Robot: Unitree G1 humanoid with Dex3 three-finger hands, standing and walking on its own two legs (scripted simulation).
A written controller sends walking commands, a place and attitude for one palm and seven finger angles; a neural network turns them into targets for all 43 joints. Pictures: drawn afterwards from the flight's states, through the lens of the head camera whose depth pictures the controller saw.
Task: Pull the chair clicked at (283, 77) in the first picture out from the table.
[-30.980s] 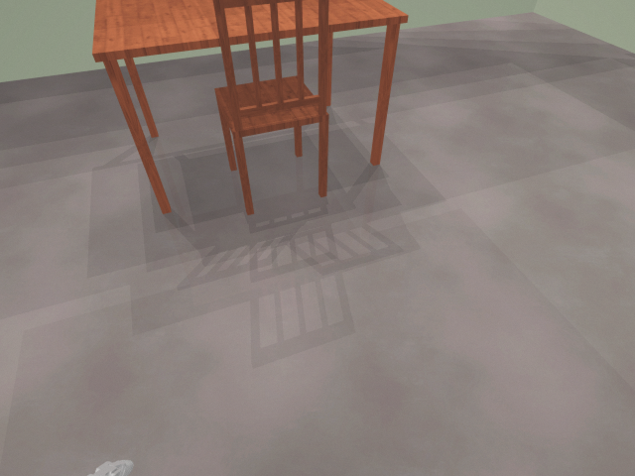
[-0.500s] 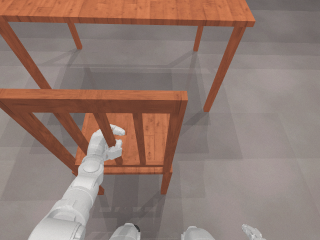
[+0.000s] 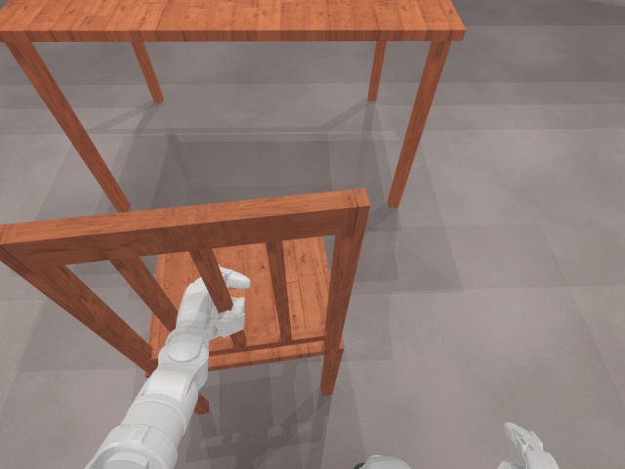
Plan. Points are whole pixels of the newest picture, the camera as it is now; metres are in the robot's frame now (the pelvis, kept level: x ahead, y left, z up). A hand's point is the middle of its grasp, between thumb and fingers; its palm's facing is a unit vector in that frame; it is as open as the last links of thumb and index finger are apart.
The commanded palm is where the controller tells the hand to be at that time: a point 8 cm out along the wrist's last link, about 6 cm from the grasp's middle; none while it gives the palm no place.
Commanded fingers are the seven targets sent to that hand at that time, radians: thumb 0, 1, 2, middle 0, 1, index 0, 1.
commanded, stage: stop walking, hand still on the chair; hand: left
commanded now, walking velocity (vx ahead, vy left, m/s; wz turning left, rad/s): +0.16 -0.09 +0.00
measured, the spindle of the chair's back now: (224, 304) +0.34 +0.14 -0.07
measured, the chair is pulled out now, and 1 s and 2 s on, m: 0.60 0.66 0.66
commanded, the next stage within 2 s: open the thumb and straighten the fingers in 0.62 s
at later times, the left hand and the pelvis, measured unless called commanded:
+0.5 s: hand (223, 356) +0.26 +0.13 -0.06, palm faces +0.00 -0.98 -0.18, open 5.3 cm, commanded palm +0.24 +0.18 -0.05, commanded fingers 0.00 0.90 0.90 -0.50 -1.45 -0.50 -1.45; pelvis +0.02 +0.00 +0.00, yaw -1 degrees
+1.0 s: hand (215, 350) +0.27 +0.14 -0.06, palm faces +0.01 -0.99 -0.16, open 8.8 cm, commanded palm +0.25 +0.20 -0.04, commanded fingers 0.00 -0.55 0.20 -0.38 -1.09 -0.38 -1.09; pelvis +0.01 -0.01 -0.01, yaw +1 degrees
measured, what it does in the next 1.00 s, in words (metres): stands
